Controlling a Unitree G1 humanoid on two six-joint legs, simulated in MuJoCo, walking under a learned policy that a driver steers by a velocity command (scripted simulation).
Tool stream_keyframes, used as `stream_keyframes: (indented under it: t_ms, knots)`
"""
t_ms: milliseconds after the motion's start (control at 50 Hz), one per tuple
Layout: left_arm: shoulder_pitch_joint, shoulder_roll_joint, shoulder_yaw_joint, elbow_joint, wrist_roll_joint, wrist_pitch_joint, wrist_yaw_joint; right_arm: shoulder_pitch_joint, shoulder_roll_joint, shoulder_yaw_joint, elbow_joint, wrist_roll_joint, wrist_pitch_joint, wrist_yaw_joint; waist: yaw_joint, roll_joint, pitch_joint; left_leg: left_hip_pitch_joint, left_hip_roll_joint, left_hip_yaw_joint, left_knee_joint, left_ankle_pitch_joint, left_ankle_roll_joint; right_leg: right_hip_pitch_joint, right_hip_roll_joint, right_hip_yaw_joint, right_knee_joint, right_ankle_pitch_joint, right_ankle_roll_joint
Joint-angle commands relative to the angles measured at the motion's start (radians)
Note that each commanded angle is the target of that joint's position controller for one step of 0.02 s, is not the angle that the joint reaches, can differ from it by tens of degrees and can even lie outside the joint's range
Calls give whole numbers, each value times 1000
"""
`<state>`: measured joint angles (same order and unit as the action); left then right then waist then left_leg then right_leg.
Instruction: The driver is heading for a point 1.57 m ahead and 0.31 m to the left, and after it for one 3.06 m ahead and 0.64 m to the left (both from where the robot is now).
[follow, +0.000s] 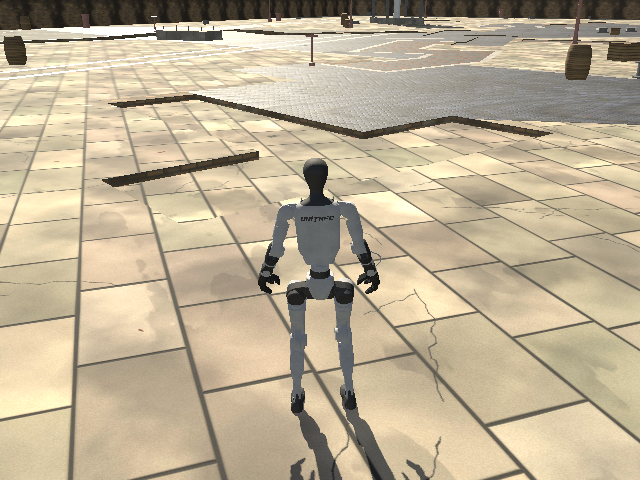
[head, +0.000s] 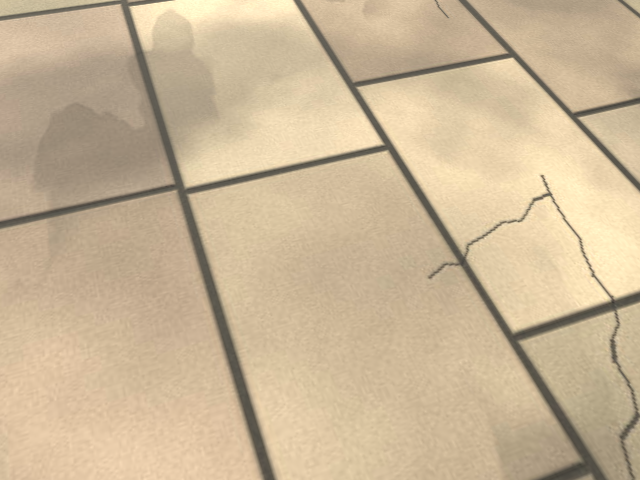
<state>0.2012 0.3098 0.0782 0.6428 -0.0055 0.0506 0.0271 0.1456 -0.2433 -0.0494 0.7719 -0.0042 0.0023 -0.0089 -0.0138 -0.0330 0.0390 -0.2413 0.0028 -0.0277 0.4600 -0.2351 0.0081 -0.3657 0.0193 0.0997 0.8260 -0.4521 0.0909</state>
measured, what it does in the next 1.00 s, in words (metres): steps on the spot: right foot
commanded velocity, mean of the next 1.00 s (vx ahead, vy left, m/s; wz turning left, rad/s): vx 0.00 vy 0.00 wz -0.04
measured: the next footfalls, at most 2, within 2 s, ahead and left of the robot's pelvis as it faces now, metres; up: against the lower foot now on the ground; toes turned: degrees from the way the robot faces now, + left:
right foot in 0.08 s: +0.02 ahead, -0.15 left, +0.00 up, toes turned +3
right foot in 1.72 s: +0.43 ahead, -0.13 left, +0.00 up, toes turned -1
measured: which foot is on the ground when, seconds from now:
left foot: down 0.00-1.00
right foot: up 0.00-0.06, down 0.08-1.00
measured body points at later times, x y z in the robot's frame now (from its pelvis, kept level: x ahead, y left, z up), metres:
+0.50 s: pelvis +0.00 -0.03 -0.01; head +0.00 -0.04 +0.44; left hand +0.12 +0.21 -0.12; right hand +0.08 -0.31 -0.14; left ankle +0.00 +0.12 -0.74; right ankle -0.02 -0.15 -0.74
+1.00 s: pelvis +0.00 -0.03 -0.01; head +0.01 -0.03 +0.44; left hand +0.06 +0.22 -0.14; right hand +0.04 -0.29 -0.15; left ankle +0.00 +0.12 -0.74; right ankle -0.02 -0.15 -0.74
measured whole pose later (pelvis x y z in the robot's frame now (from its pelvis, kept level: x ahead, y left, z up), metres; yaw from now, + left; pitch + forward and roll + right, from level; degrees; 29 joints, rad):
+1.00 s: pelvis +0.00 -0.03 -0.01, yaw +0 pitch -2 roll +0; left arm 0.27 0.22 0.03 0.90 0.00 -0.01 0.03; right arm 0.19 -0.23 -0.03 1.08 0.00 0.01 -0.05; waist -0.02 0.00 0.04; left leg -0.21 0.04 -0.05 0.50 -0.26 -0.05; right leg -0.17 0.02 0.04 0.51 -0.30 -0.01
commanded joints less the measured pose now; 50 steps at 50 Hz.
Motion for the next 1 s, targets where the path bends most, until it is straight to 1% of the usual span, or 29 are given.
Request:
stream_keyframes:
  t_ms: [20,40,60,80,100,120,140,160,180,200,220,260,300,380,460,740,1000]
  knots:
    - [-23,46,6,-69,-9,-19,-3,-22,-178,-36,-52,7,0,-2,-10,225,-112,119,194,-170,-69,414,201,85,-4,-79,-258,87,-3]
    - [11,45,7,-49,-6,-20,-4,-27,-172,-31,-49,15,0,0,13,211,-104,97,185,-165,-56,400,185,154,3,-93,-403,208,-20]
    - [18,55,7,-41,2,-21,-3,2,-157,-24,-36,20,-6,1,15,189,-98,65,173,-163,-55,360,148,226,-4,-74,-502,313,-43]
    - [20,94,10,-51,13,-22,3,26,-140,-15,-30,8,-20,6,3,129,-121,2,155,-150,-43,275,86,328,-73,8,-485,452,-74]
    - [25,159,22,-57,21,-18,12,51,-123,-7,-34,-19,-37,18,-39,-22,-147,-50,83,-74,7,147,31,375,-161,82,-401,643,-123]
    - [-3,107,11,-40,26,-21,-1,41,-90,1,-25,-18,-43,18,-41,-121,-154,27,42,-15,-21,26,-17,251,-156,79,-400,462,-169]
    - [-23,57,0,-51,28,-28,-13,-13,-125,-3,-18,-19,-40,15,-8,-72,-108,41,34,-6,-5,39,-43,202,-119,67,-418,335,-161]
    - [-15,46,-5,-42,35,-34,-15,-34,-128,-5,-14,-14,-35,12,3,-46,-85,35,31,-3,5,51,-41,177,-103,56,-427,287,-144]
    - [-11,55,-6,-39,33,-41,-15,-37,-121,-4,-8,-9,-27,8,3,-49,-54,30,32,-6,8,65,-35,153,-91,48,-428,286,-132]
    - [-7,59,-5,-33,29,-48,-16,-23,-122,-4,-2,-10,-20,4,-1,-50,-34,28,34,-8,6,74,-35,136,-91,49,-428,286,-128]
    - [3,55,-8,-29,27,-53,-13,-17,-120,-4,5,-9,-18,1,-3,-50,-29,30,36,-12,5,79,-33,129,-89,47,-425,288,-125]
    - [11,44,-13,-24,26,-57,-11,-6,-115,-3,24,-7,-17,-3,-3,-39,-25,36,36,-12,5,84,-35,121,-84,44,-422,285,-124]
    - [12,40,-15,-20,25,-59,-9,0,-114,-4,43,-6,-16,-5,-3,-24,-22,39,37,-12,4,86,-40,119,-81,44,-422,278,-125]
    - [19,35,-18,-8,23,-63,-8,11,-117,-5,81,-3,-14,-11,-3,3,-22,46,40,-15,0,97,-46,123,-73,38,-419,286,-126]
    - [28,28,-20,13,21,-67,-9,21,-121,-7,118,-1,-12,-17,-4,16,-30,56,42,-18,-2,110,-49,131,-64,27,-415,306,-126]
    - [67,18,-23,120,15,-70,-3,48,-117,-7,230,3,-3,-33,-6,23,-18,64,39,-16,-13,125,-44,140,-40,-9,-416,337,-116]
    - [97,12,-32,231,9,-70,6,72,-96,-3,295,4,3,-41,-5,31,0,61,29,-7,-26,120,-39,137,-29,-29,-425,322,-108]
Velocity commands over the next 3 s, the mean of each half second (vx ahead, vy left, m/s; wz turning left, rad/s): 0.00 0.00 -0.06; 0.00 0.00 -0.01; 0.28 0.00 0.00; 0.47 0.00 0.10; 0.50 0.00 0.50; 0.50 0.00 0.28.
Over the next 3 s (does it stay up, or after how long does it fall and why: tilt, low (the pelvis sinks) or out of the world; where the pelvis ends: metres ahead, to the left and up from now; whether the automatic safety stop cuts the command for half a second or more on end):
stays up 0.97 0.11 0.00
